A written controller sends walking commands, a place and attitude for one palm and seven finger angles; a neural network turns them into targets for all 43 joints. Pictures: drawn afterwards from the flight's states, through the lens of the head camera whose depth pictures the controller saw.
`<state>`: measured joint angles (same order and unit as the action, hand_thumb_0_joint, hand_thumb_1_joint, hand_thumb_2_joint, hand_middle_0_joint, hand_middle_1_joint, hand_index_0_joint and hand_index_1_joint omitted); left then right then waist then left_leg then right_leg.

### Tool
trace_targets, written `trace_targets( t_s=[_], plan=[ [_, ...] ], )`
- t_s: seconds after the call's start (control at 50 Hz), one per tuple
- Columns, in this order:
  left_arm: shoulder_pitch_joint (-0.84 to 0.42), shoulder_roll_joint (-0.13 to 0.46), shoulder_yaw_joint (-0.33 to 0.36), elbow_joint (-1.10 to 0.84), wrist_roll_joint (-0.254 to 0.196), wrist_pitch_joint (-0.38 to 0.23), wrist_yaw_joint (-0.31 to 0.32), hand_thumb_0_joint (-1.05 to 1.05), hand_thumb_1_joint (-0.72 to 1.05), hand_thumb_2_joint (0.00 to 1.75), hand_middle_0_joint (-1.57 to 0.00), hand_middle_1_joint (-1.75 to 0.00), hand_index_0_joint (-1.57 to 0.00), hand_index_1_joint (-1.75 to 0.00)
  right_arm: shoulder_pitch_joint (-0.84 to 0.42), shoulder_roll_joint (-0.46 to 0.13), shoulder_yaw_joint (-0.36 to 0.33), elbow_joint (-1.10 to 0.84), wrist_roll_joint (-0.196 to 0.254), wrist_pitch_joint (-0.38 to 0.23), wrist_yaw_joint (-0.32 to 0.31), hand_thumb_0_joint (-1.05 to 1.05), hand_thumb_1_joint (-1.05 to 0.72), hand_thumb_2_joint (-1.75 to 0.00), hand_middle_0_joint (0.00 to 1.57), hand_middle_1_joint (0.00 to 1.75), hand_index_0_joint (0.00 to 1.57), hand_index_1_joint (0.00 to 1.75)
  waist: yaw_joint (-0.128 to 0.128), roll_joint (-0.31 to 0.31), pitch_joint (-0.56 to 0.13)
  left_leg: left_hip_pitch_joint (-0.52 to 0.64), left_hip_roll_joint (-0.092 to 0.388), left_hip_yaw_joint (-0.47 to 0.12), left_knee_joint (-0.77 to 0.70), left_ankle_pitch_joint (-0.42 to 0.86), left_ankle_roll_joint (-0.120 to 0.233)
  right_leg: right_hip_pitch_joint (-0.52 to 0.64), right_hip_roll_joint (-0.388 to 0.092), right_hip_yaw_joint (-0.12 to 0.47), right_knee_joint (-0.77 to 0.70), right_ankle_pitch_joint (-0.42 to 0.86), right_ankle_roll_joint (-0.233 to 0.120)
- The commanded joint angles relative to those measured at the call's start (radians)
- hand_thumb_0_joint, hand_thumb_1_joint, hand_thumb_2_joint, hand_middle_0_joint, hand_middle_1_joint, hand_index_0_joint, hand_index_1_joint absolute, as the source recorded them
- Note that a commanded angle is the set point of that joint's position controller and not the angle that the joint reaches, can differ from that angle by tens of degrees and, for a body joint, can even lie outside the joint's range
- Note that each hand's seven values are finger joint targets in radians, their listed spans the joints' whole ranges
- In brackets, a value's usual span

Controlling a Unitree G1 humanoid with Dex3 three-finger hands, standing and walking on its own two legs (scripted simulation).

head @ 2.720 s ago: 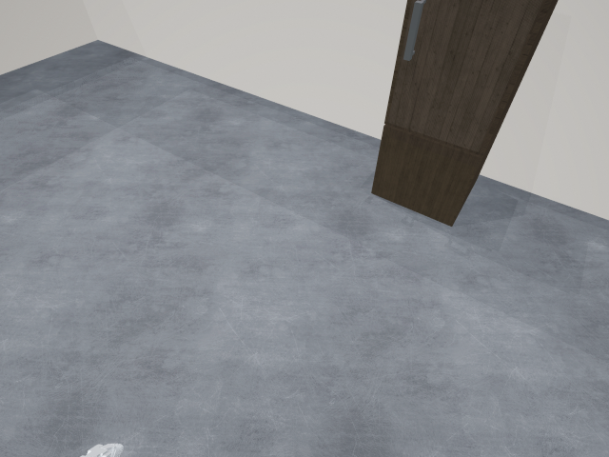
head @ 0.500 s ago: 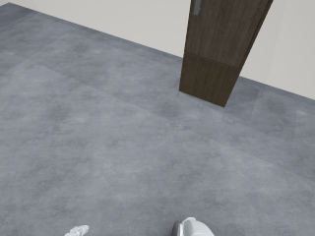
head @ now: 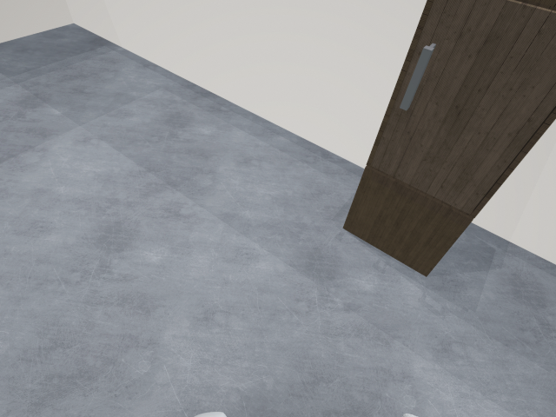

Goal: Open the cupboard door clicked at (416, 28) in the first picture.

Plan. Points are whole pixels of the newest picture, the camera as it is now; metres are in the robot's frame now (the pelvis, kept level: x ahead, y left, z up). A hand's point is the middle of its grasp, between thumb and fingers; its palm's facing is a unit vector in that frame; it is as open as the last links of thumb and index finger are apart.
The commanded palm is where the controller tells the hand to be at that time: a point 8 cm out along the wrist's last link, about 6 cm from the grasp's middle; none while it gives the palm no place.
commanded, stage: walk to a spot facing it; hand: left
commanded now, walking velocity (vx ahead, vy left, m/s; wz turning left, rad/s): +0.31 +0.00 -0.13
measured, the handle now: (418, 77) +0.99 -0.31 +0.04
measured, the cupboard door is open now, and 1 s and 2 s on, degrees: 0 0 0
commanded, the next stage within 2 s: turn to face it in 0.14 s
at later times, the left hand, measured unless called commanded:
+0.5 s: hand (216, 325) +0.30 +0.14 -0.16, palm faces -0.13 -0.96 -0.26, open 7.3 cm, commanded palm none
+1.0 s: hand (208, 285) +0.38 +0.17 -0.16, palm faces -0.30 -0.93 -0.20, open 7.4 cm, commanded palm none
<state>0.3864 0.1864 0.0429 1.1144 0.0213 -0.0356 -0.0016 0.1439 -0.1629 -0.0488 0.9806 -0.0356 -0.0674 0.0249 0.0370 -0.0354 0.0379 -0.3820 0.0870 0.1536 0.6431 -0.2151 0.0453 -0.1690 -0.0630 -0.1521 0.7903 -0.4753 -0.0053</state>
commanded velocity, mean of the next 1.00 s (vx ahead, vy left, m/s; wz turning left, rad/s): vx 0.05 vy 0.00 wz -0.42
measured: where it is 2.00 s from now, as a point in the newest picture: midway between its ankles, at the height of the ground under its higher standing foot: (303, 370)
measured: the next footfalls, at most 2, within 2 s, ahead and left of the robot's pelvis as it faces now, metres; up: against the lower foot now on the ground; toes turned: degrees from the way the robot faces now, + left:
right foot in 0.42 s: +0.28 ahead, -0.15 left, +0.00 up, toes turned -17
left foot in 0.90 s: +0.33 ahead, +0.07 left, +0.00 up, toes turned -16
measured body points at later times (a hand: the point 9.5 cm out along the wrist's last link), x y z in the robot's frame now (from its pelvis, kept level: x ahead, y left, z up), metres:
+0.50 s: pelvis +0.18 -0.05 +0.00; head +0.22 -0.08 +0.44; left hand +0.31 +0.19 -0.14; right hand +0.11 -0.26 -0.17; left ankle +0.10 +0.09 -0.65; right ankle +0.24 -0.14 -0.72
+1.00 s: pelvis +0.25 +0.00 +0.01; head +0.28 +0.02 +0.46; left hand +0.40 +0.22 -0.14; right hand +0.25 -0.26 -0.11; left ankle +0.30 +0.08 -0.72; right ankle +0.20 -0.12 -0.67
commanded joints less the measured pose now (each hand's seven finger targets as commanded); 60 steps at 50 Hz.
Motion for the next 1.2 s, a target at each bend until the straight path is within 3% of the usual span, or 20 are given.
trace_targets(
  t_s=[0.0,0.04,0.1,0.3,0.36,0.38,0.4,0.42,0.46,0.56,0.76,0.82,0.84,0.86,0.88,0.9,0.96,1.0,1.1,1.18],
  plan=[
    [-0.134,0.062,0.022,-0.123,0.002,-0.028,-0.011,0.0,0.9,0.9,-0.2,-0.3,-0.2,-0.3,0.276,-0.179,-0.036,0.046,0.009,0.003,-0.039,0.0,-0.9,-0.9,0.2,0.3,0.2,0.3,-0.122,0.153,0.029,0.326,0.342,-0.483,-0.454,-0.235,0.138,-0.545,-0.056,0.133,0.497,0.062,-0.017],
    [-0.064,0.03,0.021,-0.086,0.011,-0.012,-0.018,0.0,0.9,0.9,-0.2,-0.3,-0.2,-0.3,0.194,-0.122,-0.018,0.039,0.01,-0.014,-0.043,0.0,-0.9,-0.9,0.2,0.3,0.2,0.3,-0.059,0.13,0.027,0.249,0.265,-0.286,-0.457,-0.079,0.083,-0.464,-0.081,0.132,0.433,0.162,0.0],
    [-0.022,0.002,0.024,-0.071,0.012,0.016,-0.015,0.0,0.9,0.9,-0.2,-0.3,-0.2,-0.3,0.19,-0.096,-0.021,0.046,0.014,-0.025,-0.049,0.0,-0.9,-0.9,0.2,0.3,0.2,0.3,-0.028,0.112,0.005,0.23,0.235,-0.145,-0.465,0.084,0.089,-0.418,-0.087,0.119,0.337,0.219,0.02],
    [-0.2,0.008,0.03,-0.138,0.008,0.027,-0.022,0.0,0.9,0.9,-0.2,-0.3,-0.2,-0.3,0.238,-0.132,-0.028,0.096,0.008,0.003,-0.055,0.0,-0.9,-0.9,0.2,0.3,0.2,0.3,-0.057,0.176,0.07,0.311,0.242,0.043,-0.317,0.415,0.064,-0.301,-0.016,0.024,-0.102,0.271,0.0],
    [-0.034,0.068,0.043,-0.102,0.011,0.013,-0.021,0.0,0.9,0.9,-0.2,-0.3,-0.2,-0.3,0.204,-0.16,-0.033,0.079,0.016,0.016,-0.053,0.0,-0.9,-0.9,0.2,0.3,0.2,0.3,0.037,0.104,-0.031,0.262,0.205,0.101,-0.007,0.5,0.006,-0.019,0.042,-0.019,-0.251,0.369,-0.022],
    [0.069,0.162,0.066,-0.077,0.016,-0.003,-0.011,0.0,0.9,0.9,-0.2,-0.3,-0.2,-0.3,0.218,-0.13,-0.028,0.065,0.026,0.017,-0.045,0.0,-0.9,-0.9,0.2,0.3,0.2,0.3,0.078,-0.077,-0.123,0.073,0.145,0.138,0.259,0.263,-0.05,0.217,-0.104,0.144,-0.275,0.627,-0.072],
    [0.145,0.264,0.085,-0.067,0.001,-0.009,0.0,0.0,0.9,0.9,-0.2,-0.3,-0.2,-0.3,0.234,-0.068,-0.019,0.028,0.034,0.015,-0.046,0.0,-0.9,-0.9,0.2,0.3,0.2,0.3,0.072,-0.293,-0.211,-0.168,-0.023,0.094,0.596,-0.395,-0.107,0.366,-0.375,0.544,-0.341,1.077,-0.222],
    [0.13,0.261,0.083,-0.08,-0.018,-0.002,0.014,0.0,0.9,0.9,-0.2,-0.3,-0.2,-0.3,0.182,-0.093,-0.02,0.014,0.037,0.027,-0.061,0.0,-0.9,-0.9,0.2,0.3,0.2,0.3,0.08,-0.184,-0.242,-0.165,0.004,-0.083,0.673,-0.419,-0.099,0.297,-0.383,0.548,-0.392,1.073,-0.271],
    [-0.054,0.193,0.071,-0.136,-0.016,0.014,0.027,0.0,0.9,0.9,-0.2,-0.3,-0.2,-0.3,0.124,-0.104,-0.021,0.003,0.026,0.041,-0.059,0.0,-0.9,-0.9,0.2,0.3,0.2,0.3,0.025,-0.127,-0.147,-0.198,0.066,-0.137,0.679,-0.274,-0.102,0.14,-0.3,0.461,-0.428,0.79,-0.23],
    [-0.176,0.164,0.059,-0.178,0.0,0.015,0.027,0.0,0.9,0.9,-0.2,-0.3,-0.2,-0.3,0.161,-0.078,-0.015,0.015,0.014,0.085,-0.052,0.0,-0.9,-0.9,0.2,0.3,0.2,0.3,-0.053,-0.041,-0.114,-0.099,0.045,-0.114,0.479,-0.167,-0.129,-0.06,-0.188,0.319,-0.453,0.703,-0.171],
    [-0.179,0.205,0.076,-0.228,0.008,0.045,0.013,0.0,0.9,0.9,-0.2,-0.3,-0.2,-0.3,0.013,-0.109,-0.016,-0.101,0.025,0.081,-0.049,0.0,-0.9,-0.9,0.2,0.3,0.2,0.3,-0.019,-0.101,-0.069,-0.022,-0.021,-0.106,0.159,-0.184,-0.119,-0.09,-0.156,0.436,-0.459,0.481,-0.179],
    [-0.207,0.209,0.075,-0.245,0.0,0.057,0.012,0.0,0.9,0.9,-0.2,-0.3,-0.2,-0.3,0.069,-0.115,-0.014,-0.095,0.028,0.071,-0.057,0.0,-0.9,-0.9,0.2,0.3,0.2,0.3,-0.049,-0.092,-0.078,0.133,-0.045,-0.089,-0.056,-0.086,-0.103,-0.135,-0.121,0.444,-0.406,0.475,-0.139],
    [-0.219,0.193,0.072,-0.25,-0.005,0.06,0.012,0.0,0.9,0.9,-0.2,-0.3,-0.2,-0.3,0.106,-0.126,-0.015,-0.087,0.028,0.064,-0.06,0.0,-0.9,-0.9,0.2,0.3,0.2,0.3,-0.068,-0.075,-0.084,0.236,-0.034,-0.09,-0.181,-0.025,-0.095,-0.185,-0.09,0.423,-0.368,0.447,-0.102],
    [-0.21,0.149,0.063,-0.264,-0.009,0.064,0.01,0.0,0.9,0.9,-0.2,-0.3,-0.2,-0.3,0.138,-0.173,-0.022,-0.084,0.025,0.057,-0.062,0.0,-0.9,-0.9,0.2,0.3,0.2,0.3,-0.078,0.065,-0.09,0.317,0.078,-0.214,-0.3,-0.03,-0.059,-0.276,-0.012,0.356,-0.266,0.302,-0.056],
    [-0.187,0.098,0.054,-0.285,-0.013,0.068,0.0,0.0,0.9,0.9,-0.2,-0.3,-0.2,-0.3,0.122,-0.266,-0.035,-0.109,0.01,0.059,-0.06,0.0,-0.9,-0.9,0.2,0.3,0.2,0.3,-0.062,0.348,-0.047,0.306,0.309,-0.455,-0.4,0.009,0.038,-0.411,0.109,0.201,-0.055,0.016,0.01],
    [-0.203,0.129,0.06,-0.276,0.002,0.076,0.004,0.0,0.9,0.9,-0.2,-0.3,-0.2,-0.3,0.087,-0.264,-0.034,-0.116,0.008,0.064,-0.061,0.0,-0.9,-0.9,0.2,0.3,0.2,0.3,-0.071,0.355,-0.021,0.183,0.383,-0.501,-0.446,-0.029,0.089,-0.388,0.088,0.197,0.155,-0.095,0.031],
    [-0.139,0.135,0.075,-0.226,0.009,0.081,-0.014,0.0,0.9,0.9,-0.2,-0.3,-0.2,-0.3,-0.026,-0.184,-0.007,-0.141,0.009,0.056,-0.067,0.0,-0.9,-0.9,0.2,0.3,0.2,0.3,0.003,0.174,0.009,0.108,0.231,-0.278,-0.414,0.025,0.069,-0.365,0.053,0.192,0.37,0.064,0.044],
    [-0.12,0.115,0.066,-0.21,0.005,0.082,-0.013,0.0,0.9,0.9,-0.2,-0.3,-0.2,-0.3,0.017,-0.176,-0.009,-0.124,0.011,0.048,-0.068,0.0,-0.9,-0.9,0.2,0.3,0.2,0.3,-0.01,0.187,-0.053,0.213,0.19,-0.19,-0.376,0.195,0.065,-0.37,0.045,0.178,0.363,0.103,0.06],
    [-0.196,0.082,0.043,-0.204,-0.002,0.081,-0.005,0.0,0.9,0.9,-0.2,-0.3,-0.2,-0.3,0.165,-0.178,-0.02,-0.042,0.014,0.047,-0.07,0.0,-0.9,-0.9,0.2,0.3,0.2,0.3,-0.069,0.171,-0.084,0.357,0.228,-0.169,-0.309,0.501,0.105,-0.331,0.022,0.135,0.174,0.034,0.071],
    [-0.249,0.064,0.029,-0.194,0.001,0.074,-0.016,0.0,0.9,0.9,-0.2,-0.3,-0.2,-0.3,0.232,-0.199,-0.033,0.011,0.002,0.051,-0.062,0.0,-0.9,-0.9,0.2,0.3,0.2,0.3,-0.107,0.206,-0.074,0.367,0.265,-0.209,-0.358,0.192,0.102,-0.286,0.027,0.09,0.027,-0.021,0.049]
  ],
)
